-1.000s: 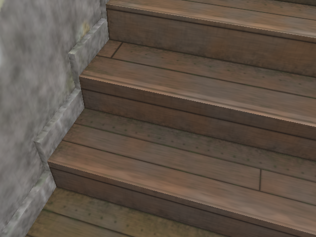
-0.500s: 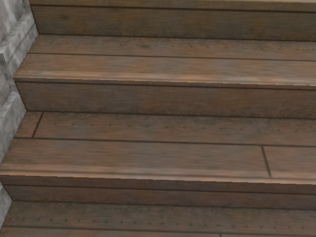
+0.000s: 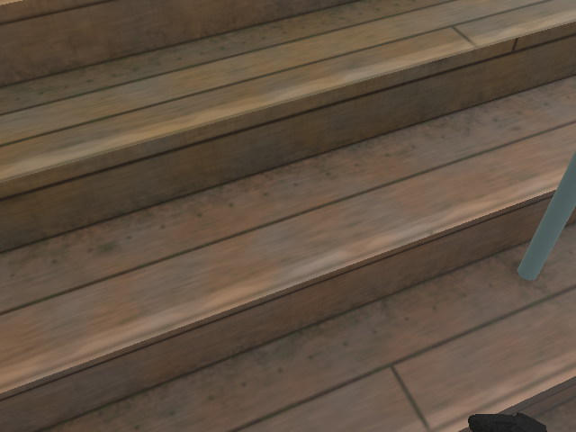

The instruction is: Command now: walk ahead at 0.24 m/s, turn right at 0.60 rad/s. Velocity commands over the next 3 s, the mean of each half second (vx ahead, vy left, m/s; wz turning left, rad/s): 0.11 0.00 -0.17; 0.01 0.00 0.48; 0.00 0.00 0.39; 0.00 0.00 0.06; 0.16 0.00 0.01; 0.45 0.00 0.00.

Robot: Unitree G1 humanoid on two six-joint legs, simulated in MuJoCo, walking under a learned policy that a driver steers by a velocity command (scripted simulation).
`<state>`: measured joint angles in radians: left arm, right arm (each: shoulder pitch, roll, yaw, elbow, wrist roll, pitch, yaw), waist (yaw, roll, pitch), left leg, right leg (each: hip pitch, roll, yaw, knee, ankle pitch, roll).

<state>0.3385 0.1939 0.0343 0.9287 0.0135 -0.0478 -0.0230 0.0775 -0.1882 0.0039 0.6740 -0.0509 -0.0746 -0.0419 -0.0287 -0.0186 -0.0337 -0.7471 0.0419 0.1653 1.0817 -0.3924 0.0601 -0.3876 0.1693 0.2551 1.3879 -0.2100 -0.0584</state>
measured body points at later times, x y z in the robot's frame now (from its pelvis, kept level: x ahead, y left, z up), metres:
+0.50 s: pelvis +0.13 -0.02 +0.08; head +0.14 -0.03 +0.53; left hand +0.32 +0.17 -0.02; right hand +0.16 -0.26 -0.06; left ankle +0.11 +0.11 -0.63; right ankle +0.16 -0.13 -0.65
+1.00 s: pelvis +0.14 +0.08 +0.07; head +0.14 +0.13 +0.52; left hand +0.27 +0.37 -0.03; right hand +0.33 -0.13 +0.00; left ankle +0.08 +0.18 -0.65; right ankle +0.10 -0.08 -0.50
